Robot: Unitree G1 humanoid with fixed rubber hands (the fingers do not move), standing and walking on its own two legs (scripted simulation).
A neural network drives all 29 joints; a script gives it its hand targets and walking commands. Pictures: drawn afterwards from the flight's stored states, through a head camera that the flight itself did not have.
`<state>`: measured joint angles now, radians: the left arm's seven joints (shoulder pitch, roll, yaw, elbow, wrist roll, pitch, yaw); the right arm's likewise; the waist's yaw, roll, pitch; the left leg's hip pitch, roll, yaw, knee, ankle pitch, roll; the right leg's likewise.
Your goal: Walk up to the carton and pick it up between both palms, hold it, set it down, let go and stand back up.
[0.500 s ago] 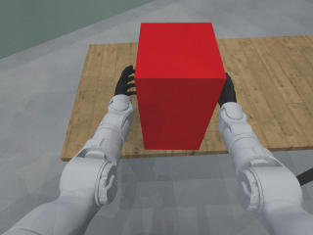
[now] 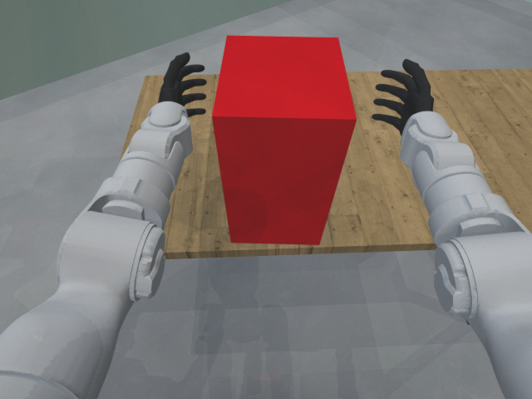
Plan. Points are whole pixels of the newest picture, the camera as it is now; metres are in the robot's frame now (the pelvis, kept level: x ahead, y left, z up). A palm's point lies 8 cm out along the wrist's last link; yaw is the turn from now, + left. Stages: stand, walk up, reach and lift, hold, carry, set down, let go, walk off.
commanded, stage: set down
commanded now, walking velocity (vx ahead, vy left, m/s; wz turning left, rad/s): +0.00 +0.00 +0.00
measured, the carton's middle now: (278, 152) +0.49 +0.00 +0.08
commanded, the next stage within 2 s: none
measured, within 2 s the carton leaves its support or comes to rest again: neither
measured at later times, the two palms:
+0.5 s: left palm (157, 74) +0.48 +0.17 +0.23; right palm (432, 87) +0.47 -0.19 +0.22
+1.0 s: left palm (152, 127) +0.43 +0.17 +0.18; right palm (431, 142) +0.42 -0.19 +0.17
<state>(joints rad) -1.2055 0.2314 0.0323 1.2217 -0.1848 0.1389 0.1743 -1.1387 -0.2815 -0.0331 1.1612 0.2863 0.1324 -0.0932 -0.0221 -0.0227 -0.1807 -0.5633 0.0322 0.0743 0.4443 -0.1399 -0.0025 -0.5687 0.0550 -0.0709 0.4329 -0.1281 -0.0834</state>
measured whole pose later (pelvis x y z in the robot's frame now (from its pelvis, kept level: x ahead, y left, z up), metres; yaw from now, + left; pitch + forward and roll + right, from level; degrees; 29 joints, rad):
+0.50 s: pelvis +0.00 +0.00 +0.01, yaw +1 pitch +11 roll +0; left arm -1.23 0.32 0.04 1.05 -0.21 0.38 0.15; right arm -1.20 -0.30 -0.01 1.05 0.36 0.32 -0.17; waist -0.06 -0.02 -0.13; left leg -0.45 0.03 0.04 0.39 -0.13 -0.01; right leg -0.44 0.07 -0.08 0.36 -0.11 -0.09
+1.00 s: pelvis +0.01 +0.00 +0.01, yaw +1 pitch +3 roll +0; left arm -0.82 0.25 0.12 0.58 -0.13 0.52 0.10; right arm -0.81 -0.28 0.02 0.70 0.38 0.33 -0.15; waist -0.07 -0.03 -0.04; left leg -0.26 0.02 0.04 0.35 -0.14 -0.01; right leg -0.26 0.06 -0.06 0.34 -0.13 -0.08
